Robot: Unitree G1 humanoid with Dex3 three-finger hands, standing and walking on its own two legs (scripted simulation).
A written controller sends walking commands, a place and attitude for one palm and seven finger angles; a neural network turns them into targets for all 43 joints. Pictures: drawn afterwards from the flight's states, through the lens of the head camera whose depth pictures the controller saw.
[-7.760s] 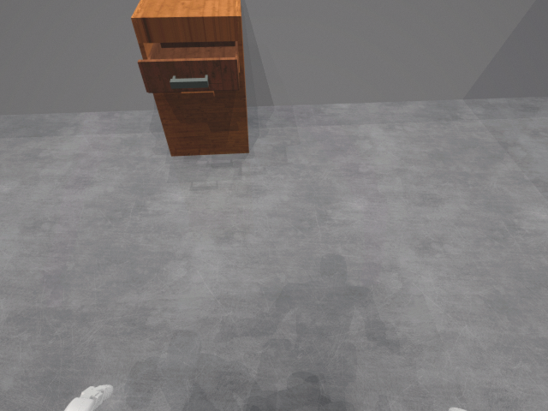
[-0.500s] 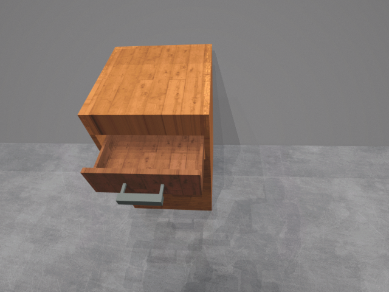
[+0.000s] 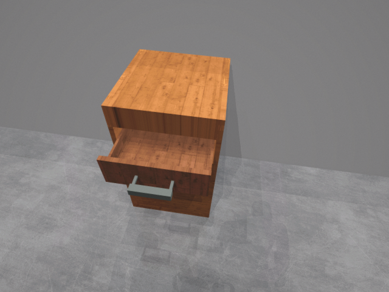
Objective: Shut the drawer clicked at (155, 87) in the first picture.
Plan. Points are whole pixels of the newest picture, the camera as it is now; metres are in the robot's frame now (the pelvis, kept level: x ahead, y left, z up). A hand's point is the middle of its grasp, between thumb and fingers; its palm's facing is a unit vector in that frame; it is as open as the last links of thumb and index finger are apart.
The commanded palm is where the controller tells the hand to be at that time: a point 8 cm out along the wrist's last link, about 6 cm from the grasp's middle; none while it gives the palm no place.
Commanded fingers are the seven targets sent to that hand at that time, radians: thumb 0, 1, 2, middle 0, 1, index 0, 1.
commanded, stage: come to a stop and stand still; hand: left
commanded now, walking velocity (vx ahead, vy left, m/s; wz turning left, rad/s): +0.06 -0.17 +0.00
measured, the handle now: (152, 186) +0.48 +0.19 -0.21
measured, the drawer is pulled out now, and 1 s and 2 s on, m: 0.16 0.16 0.16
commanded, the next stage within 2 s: look again from close up in 0.20 s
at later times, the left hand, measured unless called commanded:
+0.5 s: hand out of the picture +0.02 +0.14 -0.16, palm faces -0.01 -0.97 -0.23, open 7.3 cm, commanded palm none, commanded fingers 0.00 0.90 0.90 -0.20 -0.30 -0.20 -0.30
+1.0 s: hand out of the picture +0.12 +0.18 -0.10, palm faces +0.19 -0.96 -0.22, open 7.2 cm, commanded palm +0.13 +0.21 -0.07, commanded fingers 0.00 0.90 0.90 -0.34 -0.45 -0.34 -0.45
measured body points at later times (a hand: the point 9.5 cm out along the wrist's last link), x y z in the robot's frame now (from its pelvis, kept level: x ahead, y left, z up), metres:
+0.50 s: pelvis +0.02 -0.02 +0.00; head +0.03 -0.05 +0.45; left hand +0.02 +0.19 -0.15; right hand +0.01 -0.23 -0.17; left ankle -0.02 +0.10 -0.72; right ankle +0.00 -0.09 -0.74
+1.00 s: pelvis +0.02 -0.01 +0.00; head +0.03 -0.03 +0.45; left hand +0.11 +0.23 -0.08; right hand +0.04 -0.24 -0.15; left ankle +0.00 +0.09 -0.74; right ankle +0.00 -0.09 -0.74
